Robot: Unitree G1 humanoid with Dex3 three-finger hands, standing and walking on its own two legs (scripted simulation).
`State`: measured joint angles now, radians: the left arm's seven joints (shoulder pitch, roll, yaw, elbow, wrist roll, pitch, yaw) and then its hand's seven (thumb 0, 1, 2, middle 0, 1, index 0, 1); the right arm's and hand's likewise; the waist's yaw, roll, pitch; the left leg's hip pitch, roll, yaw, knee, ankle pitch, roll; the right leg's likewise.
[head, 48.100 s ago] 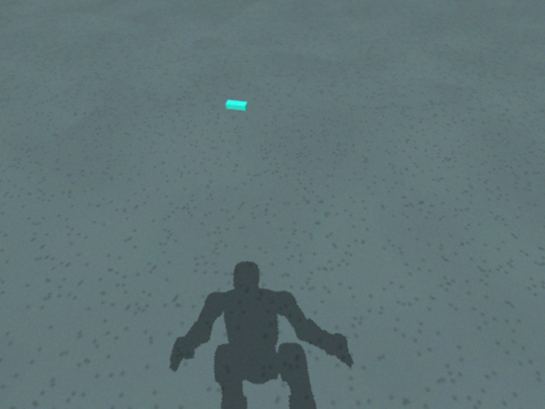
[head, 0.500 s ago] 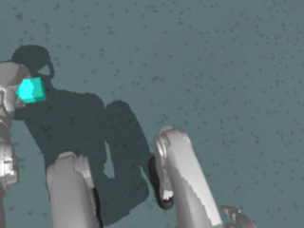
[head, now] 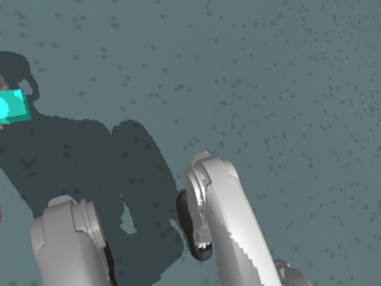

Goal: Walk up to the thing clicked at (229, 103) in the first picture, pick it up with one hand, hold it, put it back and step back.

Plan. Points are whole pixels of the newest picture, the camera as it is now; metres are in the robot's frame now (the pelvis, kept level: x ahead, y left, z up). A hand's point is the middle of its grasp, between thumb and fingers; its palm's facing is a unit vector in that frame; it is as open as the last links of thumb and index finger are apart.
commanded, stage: crouch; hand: left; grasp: from above
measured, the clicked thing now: out of the picture +0.52 +0.28 -0.21
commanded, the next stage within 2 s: lower in 0.06 s
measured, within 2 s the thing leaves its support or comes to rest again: rests again in 1.24 s
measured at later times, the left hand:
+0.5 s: hand out of the picture +0.51 +0.27 -0.22, palm faces -0.49 -0.07 -0.87, open 8.3 cm
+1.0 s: hand (6, 119) +0.51 +0.27 -0.26, palm faces -0.49 -0.09 -0.87, open 8.3 cm
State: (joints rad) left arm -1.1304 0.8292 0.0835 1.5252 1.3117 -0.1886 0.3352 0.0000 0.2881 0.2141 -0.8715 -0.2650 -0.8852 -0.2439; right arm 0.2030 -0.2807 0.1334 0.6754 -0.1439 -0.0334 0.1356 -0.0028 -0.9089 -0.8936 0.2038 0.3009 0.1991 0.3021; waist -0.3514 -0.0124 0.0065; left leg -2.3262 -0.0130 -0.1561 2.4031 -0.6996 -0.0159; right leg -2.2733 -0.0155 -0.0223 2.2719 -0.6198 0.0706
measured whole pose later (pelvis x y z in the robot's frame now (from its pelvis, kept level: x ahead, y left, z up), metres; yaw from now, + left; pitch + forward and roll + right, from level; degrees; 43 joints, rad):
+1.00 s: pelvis +0.00 +0.01 -0.02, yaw -4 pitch +33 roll -14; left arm -1.18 0.97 0.09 1.66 1.34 -0.19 0.45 0.00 0.30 0.19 -0.88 -0.25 -0.89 -0.23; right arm 0.18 -0.32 0.25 0.62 -0.20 -0.11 0.17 0.00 -0.90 -0.89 0.20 0.30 0.20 0.30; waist -0.42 -0.09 0.13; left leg -2.37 -0.01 -0.21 2.52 -0.73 0.01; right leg -2.28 0.01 -0.07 2.32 -0.63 0.07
